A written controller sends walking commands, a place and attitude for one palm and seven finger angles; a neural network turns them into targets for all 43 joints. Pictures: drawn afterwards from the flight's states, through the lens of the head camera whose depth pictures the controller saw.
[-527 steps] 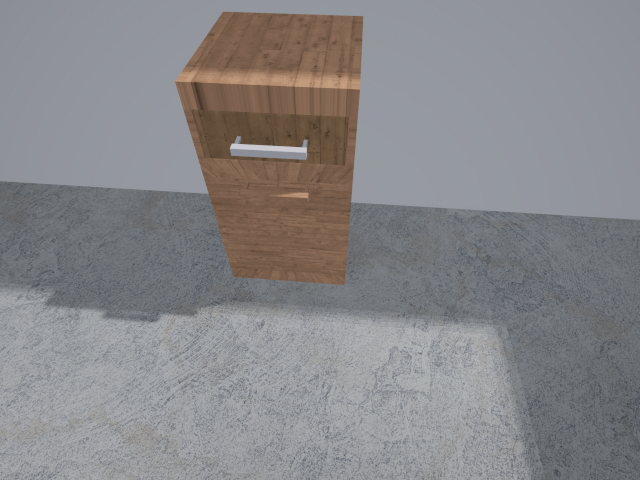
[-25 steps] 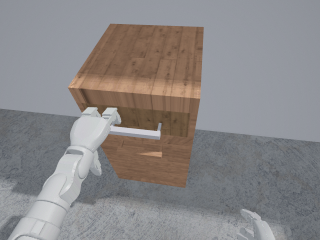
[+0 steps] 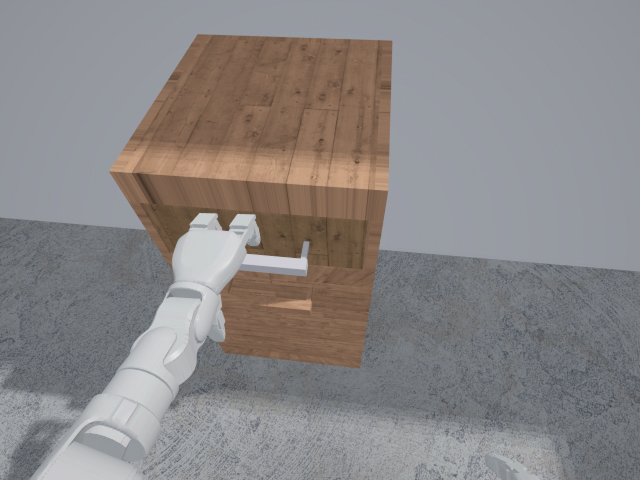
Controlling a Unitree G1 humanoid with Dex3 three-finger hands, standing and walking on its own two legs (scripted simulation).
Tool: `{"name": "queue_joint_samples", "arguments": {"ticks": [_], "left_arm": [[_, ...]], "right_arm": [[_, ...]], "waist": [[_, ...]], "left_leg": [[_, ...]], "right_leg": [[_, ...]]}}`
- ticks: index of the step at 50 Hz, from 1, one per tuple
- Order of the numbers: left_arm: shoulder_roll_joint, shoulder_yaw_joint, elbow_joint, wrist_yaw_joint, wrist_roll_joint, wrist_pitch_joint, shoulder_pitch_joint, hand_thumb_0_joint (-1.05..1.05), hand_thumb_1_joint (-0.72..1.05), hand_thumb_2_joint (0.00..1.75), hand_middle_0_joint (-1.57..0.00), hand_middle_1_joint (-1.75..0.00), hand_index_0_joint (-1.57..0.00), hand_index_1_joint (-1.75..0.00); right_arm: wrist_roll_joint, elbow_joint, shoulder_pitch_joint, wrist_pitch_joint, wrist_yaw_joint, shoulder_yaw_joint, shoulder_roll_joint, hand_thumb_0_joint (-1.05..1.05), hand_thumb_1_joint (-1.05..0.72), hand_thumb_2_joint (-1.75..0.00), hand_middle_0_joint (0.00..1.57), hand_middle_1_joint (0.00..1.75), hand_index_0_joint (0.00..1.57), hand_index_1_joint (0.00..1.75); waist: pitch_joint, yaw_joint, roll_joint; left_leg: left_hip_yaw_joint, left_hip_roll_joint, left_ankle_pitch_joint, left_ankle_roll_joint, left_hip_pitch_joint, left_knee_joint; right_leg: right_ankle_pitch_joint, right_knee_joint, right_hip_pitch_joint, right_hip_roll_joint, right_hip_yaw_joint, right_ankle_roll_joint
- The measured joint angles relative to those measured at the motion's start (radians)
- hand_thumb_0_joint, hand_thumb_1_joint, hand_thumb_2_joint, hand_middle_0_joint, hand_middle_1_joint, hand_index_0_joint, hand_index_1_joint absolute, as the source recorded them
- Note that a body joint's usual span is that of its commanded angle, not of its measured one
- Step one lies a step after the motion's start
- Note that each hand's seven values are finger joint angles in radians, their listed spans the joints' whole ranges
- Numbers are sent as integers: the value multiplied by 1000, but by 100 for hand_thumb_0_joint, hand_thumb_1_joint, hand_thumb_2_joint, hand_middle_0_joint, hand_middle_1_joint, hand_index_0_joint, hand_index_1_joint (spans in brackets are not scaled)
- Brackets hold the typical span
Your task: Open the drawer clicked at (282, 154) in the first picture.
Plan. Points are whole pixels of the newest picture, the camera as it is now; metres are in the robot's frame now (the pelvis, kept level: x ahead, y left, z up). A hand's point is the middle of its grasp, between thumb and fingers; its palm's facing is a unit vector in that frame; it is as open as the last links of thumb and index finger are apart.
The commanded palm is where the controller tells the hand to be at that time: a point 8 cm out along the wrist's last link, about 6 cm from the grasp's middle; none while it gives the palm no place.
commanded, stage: move the hooked fingers above the handle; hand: left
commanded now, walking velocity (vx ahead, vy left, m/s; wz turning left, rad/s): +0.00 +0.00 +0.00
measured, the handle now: (255, 253) +0.49 +0.15 -0.10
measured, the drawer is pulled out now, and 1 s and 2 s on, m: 0.00 0.00 0.00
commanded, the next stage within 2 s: lower the fingers behind the handle in 1.30 s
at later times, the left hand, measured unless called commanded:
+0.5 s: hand (259, 265) +0.42 +0.12 -0.03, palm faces -0.09 -0.03 -1.00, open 13.9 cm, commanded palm +0.41 +0.14 +0.02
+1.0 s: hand (254, 260) +0.43 +0.14 -0.04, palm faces -0.09 -0.01 -1.00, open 13.8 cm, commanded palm +0.42 +0.15 +0.01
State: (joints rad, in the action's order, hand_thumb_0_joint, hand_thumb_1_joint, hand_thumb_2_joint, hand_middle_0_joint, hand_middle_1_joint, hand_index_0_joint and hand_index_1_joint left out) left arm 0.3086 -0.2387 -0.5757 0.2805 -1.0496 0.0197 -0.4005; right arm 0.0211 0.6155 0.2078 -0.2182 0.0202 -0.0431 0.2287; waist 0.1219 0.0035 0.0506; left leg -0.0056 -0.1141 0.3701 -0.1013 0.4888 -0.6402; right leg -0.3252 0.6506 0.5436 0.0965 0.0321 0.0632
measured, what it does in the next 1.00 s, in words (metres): shifts its weight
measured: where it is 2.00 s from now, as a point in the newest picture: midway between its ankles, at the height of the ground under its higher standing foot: outside the picture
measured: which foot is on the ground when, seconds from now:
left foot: down 0.00-1.00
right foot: down 0.00-1.00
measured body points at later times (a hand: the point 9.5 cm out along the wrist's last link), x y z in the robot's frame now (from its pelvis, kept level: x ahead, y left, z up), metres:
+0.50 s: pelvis -0.01 -0.04 -0.02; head +0.07 -0.05 +0.42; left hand +0.42 +0.12 +0.02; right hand +0.04 -0.30 -0.16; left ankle -0.05 +0.05 -0.72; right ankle -0.01 -0.08 -0.72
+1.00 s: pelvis -0.03 -0.05 -0.03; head +0.07 -0.06 +0.41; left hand +0.43 +0.13 +0.02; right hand +0.01 -0.31 -0.16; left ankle -0.05 +0.05 -0.72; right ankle -0.01 -0.08 -0.72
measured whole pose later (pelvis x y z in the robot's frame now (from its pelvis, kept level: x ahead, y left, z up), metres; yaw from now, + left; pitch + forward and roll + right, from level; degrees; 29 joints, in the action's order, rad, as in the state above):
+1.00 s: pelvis -0.03 -0.05 -0.03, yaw +0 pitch +22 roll +1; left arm 0.40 -0.10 -1.06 0.40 -1.09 -0.03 -0.75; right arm 0.01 0.64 0.31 -0.13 -0.02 -0.04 0.24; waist 0.17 -0.13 0.04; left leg 0.00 -0.07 0.41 -0.04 0.82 -0.86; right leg -0.33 0.82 0.86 0.14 -0.01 0.12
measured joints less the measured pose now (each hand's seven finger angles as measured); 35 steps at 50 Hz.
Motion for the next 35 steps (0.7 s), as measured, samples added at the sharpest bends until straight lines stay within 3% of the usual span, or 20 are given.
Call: {"name": "queue_joint_samples", "arguments": {"ticks": [5, 10, 18, 28, 35], "left_arm": [[-7, 0, -86, 14, -14, -44, -59, 0, -49, 30, -32, -120, -32, -120], [-10, 32, -177, 71, -34, -74, -124, 0, -49, 30, -32, -120, -32, -120], [-5, 68, -342, 129, -38, -24, -210, 0, -49, 30, -32, -120, -32, -120], [32, 105, -414, 145, -50, -76, -272, 0, -49, 30, -32, -120, -32, -120], [53, 147, -474, 186, -56, -44, -323, 0, -49, 30, -32, -120, -32, -121]], "right_arm": [[-6, -3, 7, 1, -12, -2, -1, 1, -91, -90, 20, 30, 20, 30], [-18, 6, 17, 5, -17, -7, 1, 0, -91, -90, 20, 30, 20, 30], [-20, 24, 42, 6, -15, -6, 5, 0, -91, -90, 20, 30, 20, 30], [-30, 43, 80, 37, -30, -11, 10, 0, -91, -90, 20, 30, 20, 30], [-33, 42, 85, 54, -24, -9, 18, 0, -91, -90, 20, 30, 20, 30]], "waist": [[8, -16, -7], [25, -30, -11], [42, -57, -10], [58, -106, -20], [63, -128, -14]], "left_leg": [[0, 4, 7, 6, 37, -26], [-8, 9, 20, 13, 93, -65], [-15, 22, 32, 26, 169, -108], [-7, 37, 44, 46, 257, -162], [-13, 44, 55, 52, 323, -207]], "right_leg": [[-5, 24, 37, 5, -4, 8], [-15, 67, 96, 11, -3, 17], [-19, 108, 175, 24, -3, 30], [-21, 145, 257, 37, -21, 50], [-26, 188, 325, 43, -22, 54]]}}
